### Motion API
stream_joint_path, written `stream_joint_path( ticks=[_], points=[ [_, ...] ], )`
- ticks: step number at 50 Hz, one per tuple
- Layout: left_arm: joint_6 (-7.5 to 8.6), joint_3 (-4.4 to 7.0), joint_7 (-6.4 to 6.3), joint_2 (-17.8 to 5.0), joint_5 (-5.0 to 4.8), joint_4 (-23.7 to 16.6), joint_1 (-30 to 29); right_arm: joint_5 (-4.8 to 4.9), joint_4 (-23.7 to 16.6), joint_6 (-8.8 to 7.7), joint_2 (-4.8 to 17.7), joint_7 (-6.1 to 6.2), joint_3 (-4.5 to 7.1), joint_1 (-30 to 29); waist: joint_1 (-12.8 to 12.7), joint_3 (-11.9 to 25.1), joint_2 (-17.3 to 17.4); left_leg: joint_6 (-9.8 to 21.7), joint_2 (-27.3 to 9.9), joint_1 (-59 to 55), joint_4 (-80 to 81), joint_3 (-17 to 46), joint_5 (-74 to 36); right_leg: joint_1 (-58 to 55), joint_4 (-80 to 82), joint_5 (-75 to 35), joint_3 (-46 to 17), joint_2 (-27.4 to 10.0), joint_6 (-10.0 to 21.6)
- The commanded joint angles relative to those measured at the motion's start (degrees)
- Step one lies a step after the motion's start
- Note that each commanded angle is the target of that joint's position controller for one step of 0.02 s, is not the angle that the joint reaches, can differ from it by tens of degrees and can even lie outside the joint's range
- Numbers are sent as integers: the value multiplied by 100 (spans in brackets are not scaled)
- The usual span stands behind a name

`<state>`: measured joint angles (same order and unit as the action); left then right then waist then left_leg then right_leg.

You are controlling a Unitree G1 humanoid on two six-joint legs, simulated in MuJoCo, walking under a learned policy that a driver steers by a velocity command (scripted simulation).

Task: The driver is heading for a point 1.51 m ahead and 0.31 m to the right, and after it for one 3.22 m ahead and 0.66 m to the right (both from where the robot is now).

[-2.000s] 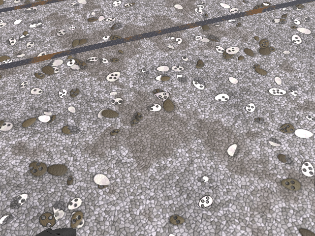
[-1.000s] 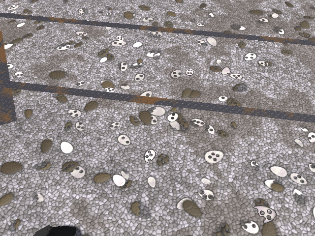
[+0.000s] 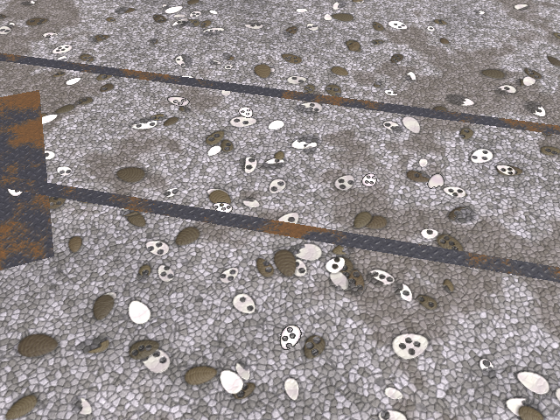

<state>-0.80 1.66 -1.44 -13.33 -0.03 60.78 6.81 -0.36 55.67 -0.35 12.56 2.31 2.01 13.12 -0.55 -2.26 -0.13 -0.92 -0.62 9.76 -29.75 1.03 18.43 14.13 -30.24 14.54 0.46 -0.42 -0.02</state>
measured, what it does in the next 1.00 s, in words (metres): walks ahead: right foot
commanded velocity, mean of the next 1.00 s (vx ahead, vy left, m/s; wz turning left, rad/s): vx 0.29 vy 0.00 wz -0.16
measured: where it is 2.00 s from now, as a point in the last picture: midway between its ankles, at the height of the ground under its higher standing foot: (366, 317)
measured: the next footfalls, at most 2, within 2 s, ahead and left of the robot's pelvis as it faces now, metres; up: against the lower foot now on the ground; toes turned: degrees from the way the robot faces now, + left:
right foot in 0.88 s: +0.38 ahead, -0.13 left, +0.00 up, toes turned -10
left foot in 1.44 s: +0.72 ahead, -0.04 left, +0.00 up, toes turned -22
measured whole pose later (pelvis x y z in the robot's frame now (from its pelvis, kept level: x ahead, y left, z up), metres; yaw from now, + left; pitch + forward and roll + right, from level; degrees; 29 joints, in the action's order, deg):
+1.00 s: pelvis +0.27 -0.06 -0.01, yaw -12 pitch +0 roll +0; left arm 3.9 3.7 2.7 -15.1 -0.7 49.5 7.7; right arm 1.0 53.8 -8.0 13.9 0.9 1.8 16.4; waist 0.2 -2.7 0.4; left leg 1.3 -2.7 18.5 -73.8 3.2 21.3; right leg 24.4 -33.1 9.2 1.8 6.3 6.8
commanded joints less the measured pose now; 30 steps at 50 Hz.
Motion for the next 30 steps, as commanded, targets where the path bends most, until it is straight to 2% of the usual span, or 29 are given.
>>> stream_joint_path(
  ticks=[1, 10, 11, 12, 14, 15, 19, 22, 24, 25, 26, 27, 28, 29, 30],
  points=[
    [39, 103, -30, -611, 1, -125, -17, -1, -65, -42, 580, 24, 100, 192, 3, 165, 46, 118, -120, 335, 543, 69, -1100, -346, 443, -1002, -175, -181, 174],
    [35, 88, -56, -543, 2, 38, 129, -1, 249, -49, 500, 37, 46, 312, 5, 50, 23, 106, -85, 422, 653, 17, -766, -290, 557, -679, -171, -156, 160],
    [28, 76, -59, -495, 0, 106, 244, 6, 339, -42, 448, 40, 34, 446, 12, 165, 15, 128, -24, 387, 681, -49, -154, -324, 590, 4, -120, -96, 175],
    [16, 107, -70, -569, -38, 131, 302, 39, 367, -29, 504, 51, 56, 481, 10, 58, 9, 205, 55, 527, 623, -97, 727, -198, 545, 1031, -70, -8, 232],
    [52, 148, -80, -666, -77, 89, 335, 77, 287, -52, 593, 73, 87, 420, 9, -362, -34, 406, 20, 984, 571, 12, 2069, 282, 585, 2553, -241, -78, 406],
    [117, 150, -70, -647, -92, 53, 352, 98, 267, -109, 558, 68, 83, 446, 16, -519, -62, 487, -51, 1138, 549, 114, 2221, 405, 623, 2756, -398, -172, 486],
    [387, 183, 25, -618, -160, 57, 734, 155, 237, -370, 407, -33, 77, 530, -50, -449, -133, 630, -165, 1304, 258, 279, 1827, 218, 652, 2598, -947, -499, 748],
    [496, 212, 79, -724, -187, 37, 940, 177, 156, -516, 263, -108, 54, 517, -38, -386, -444, 668, -30, 1316, -124, 108, 1263, 54, 1020, 2593, -1612, -850, 1022],
    [543, 223, 106, -797, -201, -53, 902, 180, 165, -599, 220, -144, 48, 653, 84, -373, -558, 764, 24, 1061, -233, 35, 886, 163, 1123, 2297, -1919, -1015, 1147],
    [570, 222, 119, -823, -216, -145, 741, 181, 228, -634, 210, -161, 47, 891, 229, -369, -542, 837, 14, 790, -127, 85, 738, 359, 925, 1841, -1854, -996, 1145],
    [621, 202, 139, -745, -237, -291, 444, 194, 384, -671, 285, -179, 73, 1325, 427, -302, -272, 906, -78, 256, 80, 304, 343, 715, 368, 982, -1408, -755, 1010],
    [707, 144, 179, -511, -229, -510, -26, 234, 667, -692, 610, -176, 189, 2088, 738, -150, 487, 1040, -422, -1029, 534, 949, -459, 1774, -854, -239, -487, -198, 671],
    [837, 100, 241, -353, -165, -735, -396, 205, 947, -658, 1142, -185, 366, 2959, 1032, 47, 1521, 1340, -1291, -2572, 994, 2228, -1555, 3318, -2520, -556, 329, 298, 308],
    [879, 127, 268, -450, -146, -783, -555, 88, 928, -643, 922, -204, 297, 3097, 1062, -68, 1458, 1608, -2076, -2924, 1090, 3084, -2596, 4417, -3620, 1704, 45, 232, 315],
    [877, 131, 290, -408, -274, -880, -659, -4, 889, -619, 672, -191, 207, 2901, 882, -328, 859, 1618, -2220, -3025, 924, 2871, -2880, 5104, -4502, 1898, -520, 38, 439]
  ],
)
Over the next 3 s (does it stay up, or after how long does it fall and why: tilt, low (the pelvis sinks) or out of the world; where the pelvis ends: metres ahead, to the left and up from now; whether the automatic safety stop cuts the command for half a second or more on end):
stays up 1.37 -0.31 -0.01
